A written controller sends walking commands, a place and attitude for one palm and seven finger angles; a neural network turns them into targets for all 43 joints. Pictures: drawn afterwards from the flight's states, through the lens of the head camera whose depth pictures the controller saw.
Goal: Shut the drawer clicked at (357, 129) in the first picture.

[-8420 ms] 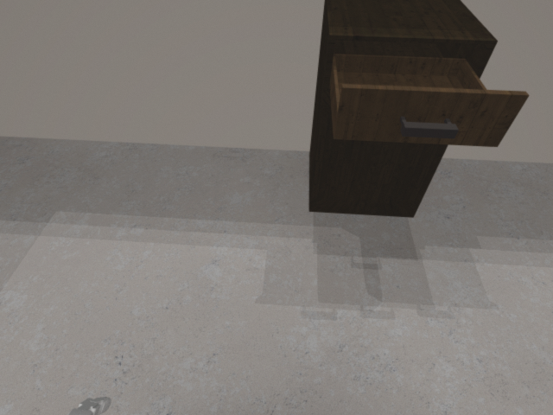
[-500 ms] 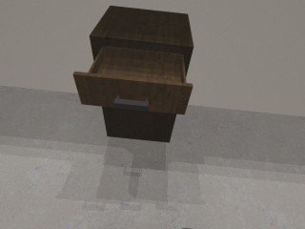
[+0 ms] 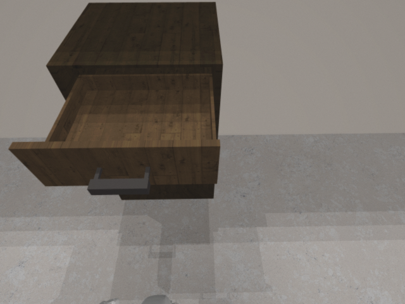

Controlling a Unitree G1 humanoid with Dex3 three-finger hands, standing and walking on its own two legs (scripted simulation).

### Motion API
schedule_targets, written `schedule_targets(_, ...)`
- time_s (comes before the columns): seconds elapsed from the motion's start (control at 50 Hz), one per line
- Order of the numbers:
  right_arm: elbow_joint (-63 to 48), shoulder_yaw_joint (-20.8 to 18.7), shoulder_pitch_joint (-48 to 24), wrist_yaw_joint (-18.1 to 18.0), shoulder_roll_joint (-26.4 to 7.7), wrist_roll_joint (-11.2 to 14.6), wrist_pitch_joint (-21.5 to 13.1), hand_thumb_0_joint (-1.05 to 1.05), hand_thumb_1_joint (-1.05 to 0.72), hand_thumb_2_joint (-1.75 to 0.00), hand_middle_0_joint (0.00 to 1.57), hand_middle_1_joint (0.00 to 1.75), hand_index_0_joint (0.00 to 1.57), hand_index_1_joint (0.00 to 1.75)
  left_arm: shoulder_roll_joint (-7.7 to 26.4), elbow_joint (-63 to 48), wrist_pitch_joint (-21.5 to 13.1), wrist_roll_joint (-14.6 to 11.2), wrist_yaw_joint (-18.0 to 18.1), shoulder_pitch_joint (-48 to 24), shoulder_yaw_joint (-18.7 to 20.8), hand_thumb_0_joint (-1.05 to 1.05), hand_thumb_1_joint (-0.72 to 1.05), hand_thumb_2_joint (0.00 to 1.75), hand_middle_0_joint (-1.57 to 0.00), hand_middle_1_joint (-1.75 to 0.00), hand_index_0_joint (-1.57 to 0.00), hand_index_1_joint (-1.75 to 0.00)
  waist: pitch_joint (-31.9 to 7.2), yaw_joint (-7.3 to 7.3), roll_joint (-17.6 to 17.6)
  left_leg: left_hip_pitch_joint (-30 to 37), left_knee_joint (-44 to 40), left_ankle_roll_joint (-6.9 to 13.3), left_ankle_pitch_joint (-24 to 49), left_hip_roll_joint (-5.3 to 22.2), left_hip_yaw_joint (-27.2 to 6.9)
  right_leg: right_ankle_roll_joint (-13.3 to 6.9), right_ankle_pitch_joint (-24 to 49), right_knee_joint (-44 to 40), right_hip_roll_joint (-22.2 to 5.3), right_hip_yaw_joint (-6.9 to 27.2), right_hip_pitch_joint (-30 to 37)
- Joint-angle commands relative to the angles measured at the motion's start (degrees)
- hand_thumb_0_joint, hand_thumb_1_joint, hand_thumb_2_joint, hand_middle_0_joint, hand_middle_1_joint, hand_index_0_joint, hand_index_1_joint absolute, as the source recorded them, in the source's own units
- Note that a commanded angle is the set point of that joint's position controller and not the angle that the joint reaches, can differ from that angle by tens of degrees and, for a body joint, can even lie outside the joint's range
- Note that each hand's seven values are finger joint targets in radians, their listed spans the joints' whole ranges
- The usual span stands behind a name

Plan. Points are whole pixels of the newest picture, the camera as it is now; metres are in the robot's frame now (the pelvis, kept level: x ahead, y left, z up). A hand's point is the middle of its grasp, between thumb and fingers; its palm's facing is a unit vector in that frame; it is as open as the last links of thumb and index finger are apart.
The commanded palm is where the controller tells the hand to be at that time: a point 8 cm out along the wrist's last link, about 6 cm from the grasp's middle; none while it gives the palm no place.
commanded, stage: take the last steps up to it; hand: left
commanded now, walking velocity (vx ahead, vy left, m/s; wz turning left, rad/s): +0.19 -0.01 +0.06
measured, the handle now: (121, 178) +0.39 +0.21 -0.02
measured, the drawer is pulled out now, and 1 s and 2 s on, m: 0.30 0.30 0.30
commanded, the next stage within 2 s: come to a stop and stand still in 0.10 s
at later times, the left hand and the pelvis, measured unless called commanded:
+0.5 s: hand out of the picture +0.09 +0.19 -0.17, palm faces +0.07 -0.98 -0.18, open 7.4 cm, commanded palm none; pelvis +0.10 +0.02 +0.01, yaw -1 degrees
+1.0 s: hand out of the picture +0.10 +0.13 -0.13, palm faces +0.05 -0.95 -0.31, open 7.3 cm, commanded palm none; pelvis +0.08 -0.06 +0.02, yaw -1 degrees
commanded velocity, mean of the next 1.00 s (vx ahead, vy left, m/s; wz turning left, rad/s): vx -0.04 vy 0.04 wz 0.01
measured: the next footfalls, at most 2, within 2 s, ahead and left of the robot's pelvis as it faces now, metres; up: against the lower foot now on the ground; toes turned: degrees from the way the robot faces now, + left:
left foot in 0.28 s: +0.19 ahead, +0.13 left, +0.00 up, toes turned +7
right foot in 0.70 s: +0.11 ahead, -0.16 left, +0.00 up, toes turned -3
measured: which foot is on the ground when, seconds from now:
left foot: up 0.00-0.26, down 0.28-0.72, up 0.74-1.00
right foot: down 0.00-0.30, up 0.32-0.68, down 0.70-1.00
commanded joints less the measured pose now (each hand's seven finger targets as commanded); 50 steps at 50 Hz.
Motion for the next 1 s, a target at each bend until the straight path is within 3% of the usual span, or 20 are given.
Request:
schedule_targets(0.0, -3.36, 0.17, 4.82, 0.39, -0.4, -0.79, 0.36, 0.0, -0.9, -0.9, 0.2, 0.3, 0.2, 0.3, 5.15, -0.29, -0.52, 0.9, 0.38, 5.69, 0.25, 0.0, 0.9, 0.9, -0.2, -0.3, -0.2, -0.3, -2.64, -0.77, -6.82, -1.58, -8.99, -1.78, 3.92, 2.71, 0.32, -5.73, 10.1, -19.28, -14.53, 9.97, -1.95)
schedule_targets(0.16, -7.31, 0.61, -8.08, 1.44, -2.07, -0.25, -1.26, 0.0, -0.9, -0.9, 0.2, 0.3, 0.2, 0.3, 8.41, 2.45, -0.34, 0.7, -0.16, 10.48, 0.42, 0.0, 0.9, 0.9, -0.2, -0.3, -0.2, -0.3, -2.88, 2.93, -7.78, 1.56, -33.53, -2.26, 6.87, 0.11, 3.21, -6.15, 13.61, -16.74, -14.54, 10.82, 8.42)
schedule_targets(0.2, -6.16, 1.07, -7.35, 0.96, -2.31, -0.27, -1.66, 0.0, -0.9, -0.9, 0.2, 0.3, 0.2, 0.3, 7.68, 2.98, 0.21, 0.32, 0.21, 9.83, 0.15, 0.0, 0.9, 0.9, -0.2, -0.3, -0.2, -0.3, -2.54, 1.88, -6.79, 8.23, -41.58, -2.39, 12.12, -0.88, 3.32, -4.08, 16.71, -12.71, -12.73, 9.15, 7.53)
schedule_targets(0.22, -4.91, 1.29, -5.62, 0.66, -2.96, -0.26, -1.98, 0.0, -0.9, -0.9, 0.2, 0.3, 0.2, 0.3, 6.42, 3.41, 0.64, 0.05, 0.49, 10.11, -0.32, 0.0, 0.9, 0.9, -0.2, -0.3, -0.2, -0.3, -3.99, 1.29, -4.06, 14.24, -47.36, -2.46, 21.17, -0.6, 2.32, -1.74, 18.9, -8.11, -10.26, 7.31, 6.96)
schedule_targets(0.24, -4.13, 1.12, -3.14, 0.18, -5.52, -0.42, -2.55, 0.0, -0.9, -0.9, 0.2, 0.3, 0.2, 0.3, 4.31, 3.91, 0.92, 0.01, 0.78, 12.84, -1.0, 0.0, 0.9, 0.9, -0.2, -0.3, -0.2, -0.3, -8.14, 1.49, 1.7, 21.89, -47.82, -0.78, 39.97, 4.28, -2.13, 1.36, 15.82, -2.79, -7.01, 5.84, 4.85)
schedule_targets(0.28, -3.6, 0.86, -3.94, -0.91, -9.22, 0.29, -1.65, 0.0, -0.9, -0.9, 0.2, 0.3, 0.2, 0.3, 2.73, 4.74, 2.12, -0.27, 1.55, 16.4, -1.87, 0.0, 0.9, 0.9, -0.2, -0.3, -0.2, -0.3, -9.1, 2.58, 10.26, 25.12, -47.42, 6.46, 64.6, 15.1, -9.0, 4.93, -9.7, 1.18, -3.67, 4.25, 2.74)
schedule_targets(0.3, -3.57, 0.88, -4.43, -1.65, -9.73, 0.54, -1.17, 0.0, -0.9, -0.9, 0.2, 0.3, 0.2, 0.3, 4.15, 4.76, 3.08, -0.32, 1.86, 16.07, -1.64, 0.0, 0.9, 0.9, -0.2, -0.3, -0.2, -0.3, -8.9, 2.1, 14.08, 23.33, -50.09, 8.63, 70.04, 16.36, -10.78, 5.73, -17.04, 6.93, -2.98, 4.96, 2.6)
schedule_targets(0.34, -3.52, 0.18, -4.92, -2.7, -9.79, 0.35, -0.12, 0.0, -0.9, -0.9, 0.2, 0.3, 0.2, 0.3, 5.96, 3.5, 4.5, 0.28, 2.01, 13.5, -0.71, 0.0, 0.9, 0.9, -0.2, -0.3, -0.2, -0.3, -4.89, 1.62, 10.75, 20.4, -51.51, 10.45, 71.59, 16.66, -10.51, 5.42, -20.66, 17.49, -2.88, 8.69, -1.57)
schedule_targets(0.4, -5.11, -1.1, -7.17, -2.82, -10.65, 0.1, 0.92, 0.0, -0.9, -0.9, 0.2, 0.3, 0.2, 0.3, 5.83, 1.95, 5.34, 0.61, 1.94, 12.9, 0.55, 0.0, 0.9, 0.9, -0.2, -0.3, -0.2, -0.3, -7.4, 1.87, 4.43, 21.6, -50.27, 11.24, 65.73, 16.48, -8.06, 5.6, -18.13, 29.73, -1.75, 10.89, -6.91)
schedule_targets(0.48, -7.69, -1.79, -10.02, -2.36, -9.19, -0.07, 1.01, 0.0, -0.9, -0.9, 0.2, 0.3, 0.2, 0.3, 5.16, -0.66, 6.35, 0.55, 1.5, 12.12, 1.81, 0.0, 0.9, 0.9, -0.2, -0.3, -0.2, -0.3, -10.51, 2.63, 4.57, 17.27, -51.16, 10.13, 51.65, 14.27, -4.22, 6.3, -13.65, 35.88, -1.48, 11.81, -7.87)
schedule_targets(0.6, -8.23, -2.22, -12.34, -0.84, -9.44, -0.73, 1.54, 0.0, -0.9, -0.9, 0.2, 0.3, 0.2, 0.3, 3.02, -1.94, 5.7, 0.64, 0.91, 11.54, 0.73, 0.0, 0.9, 0.9, -0.2, -0.3, -0.2, -0.3, -9.44, 2.63, 12.49, 10.47, -54.43, 8.12, 18.05, 11.12, -5.37, 4.76, -13.91, 13.18, -2.17, 6.54, 0.91)
schedule_targets(0.64, -7.19, -1.88, -11.76, -0.31, -8.64, -0.29, 1.94, 0.0, -0.9, -0.9, 0.2, 0.3, 0.2, 0.3, 3.42, 0.5, 4.46, 0.84, 0.9, 15.56, 0.21, 0.0, 0.9, 0.9, -0.2, -0.3, -0.2, -0.3, -9.63, 4.65, 8.0, 5.98, -51.22, 4.37, 3.99, 7.06, -3.58, 4.73, -3.55, -3.17, -1.12, 4.35, 10.32)
schedule_targets(0.66, -6.66, -1.64, -10.09, 0.07, -6.02, 0.35, 1.97, 0.0, -0.9, -0.9, 0.2, 0.3, 0.2, 0.3, 5.98, 1.05, 3.87, 1.29, 1.15, 16.2, 0.16, 0.0, 0.9, 0.9, -0.2, -0.3, -0.2, -0.3, -8.01, 4.73, 0.7, 2.83, -46.08, 1.37, -0.73, 2.78, -1.18, 4.29, -1.78, -11.25, -3.58, 8.13, 12.92)
schedule_targets(0.68, -7.5, -0.71, -9.37, 0.43, -2.64, 0.83, 2.37, 0.0, -0.9, -0.9, 0.2, 0.3, 0.2, 0.3, 10.09, 0.28, 3.17, 1.55, 1.25, 13.18, 0.17, 0.0, 0.9, 0.9, -0.2, -0.3, -0.2, -0.3, -4.39, 3.21, -10.9, -0.32, -39.28, -2.18, -4.99, -2.08, 1.8, 0.17, -11.23, -18.68, -14.44, 22.99, 7.05)
schedule_targets(0.7, -8.85, -0.63, -10.68, 0.96, -3.52, 0.37, 2.95, 0.0, -0.9, -0.9, 0.2, 0.3, 0.2, 0.3, 13.66, -1.75, 3.56, 1.3, 1.11, 9.52, 0.48, 0.0, 0.9, 0.9, -0.2, -0.3, -0.2, -0.3, -1.37, 3.36, -11.69, 2.32, -35.09, -2.42, -5.88, -2.45, 0.64, -3.3, -20.06, -24.1, -20.28, 28.93, -2.53)
schedule_targets(0.72, -9.43, -0.88, -13.04, 1.05, -5.04, -0.07, 3.63, 0.0, -0.9, -0.9, 0.2, 0.3, 0.2, 0.3, 15.26, -2.53, 3.22, 1.26, 1.19, 7.67, 1.47, 0.0, 0.9, 0.9, -0.2, -0.3, -0.2, -0.3, 2.06, 4.84, -18.56, -0.62, -30.14, -2.0, -5.03, -2.71, -1.93, -3.93, -21.8, -27.01, -20.58, 34.2, -5.72)
schedule_targets(0.78, -6.49, -1.1, -7.41, 1.24, -7.13, -0.27, 2.97, 0.0, -0.9, -0.9, 0.2, 0.3, 0.2, 0.3, 12.76, -2.66, 2.94, 1.11, 1.28, 3.89, 1.11, 0.0, 0.9, 0.9, -0.2, -0.3, -0.2, -0.3, 2.51, 2.07, -10.35, -2.46, -23.48, -1.87, 0.98, -2.95, -3.16, -4.09, -3.98, -20.84, -17.94, 24.87, 0.64)
schedule_targets(0.82, -6.04, -1.01, -5.9, 1.22, -7.01, -0.17, 2.8, 0.0, -0.9, -0.9, 0.2, 0.3, 0.2, 0.3, 12.05, -2.19, 2.7, 0.87, 1.33, 6.64, 1.29, 0.0, 0.9, 0.9, -0.2, -0.3, -0.2, -0.3, -0.59, 3.02, -9.37, -3.99, -20.4, -2.76, 2.57, -4.13, -2.49, -3.59, 11.46, -16.38, -16.35, 19.92, 7.59)
schedule_targets(0.9, -8.06, -0.92, -7.62, 0.79, -6.99, -0.22, 3.52, 0.0, -0.9, -0.9, 0.2, 0.3, 0.2, 0.3, 11.75, -0.27, 2.52, 0.92, 2.51, 12.89, 1.87, 0.0, 0.9, 0.9, -0.2, -0.3, -0.2, -0.3, -4.35, 5.35, -9.8, -8.18, -16.55, -4.28, 0.46, -4.37, -3.31, -5.6, 31.89, -11.24, -18.72, 19.45, 17.81)
schedule_targets(0.98, -9.12, -0.64, -8.6, 0.54, -6.6, 0.01, 3.89, 0.0, -0.9, -0.9, 0.2, 0.3, 0.2, 0.3, 11.7, 0.26, 2.81, 1.23, 2.97, 14.28, 1.87, 0.0, 0.9, 0.9, -0.2, -0.3, -0.2, -0.3, -6.1, 5.95, -12.15, -7.2, -18.84, -4.63, -1.55, -4.43, -3.1, -6.37, 36.29, -9.79, -18.74, 19.61, 19.99)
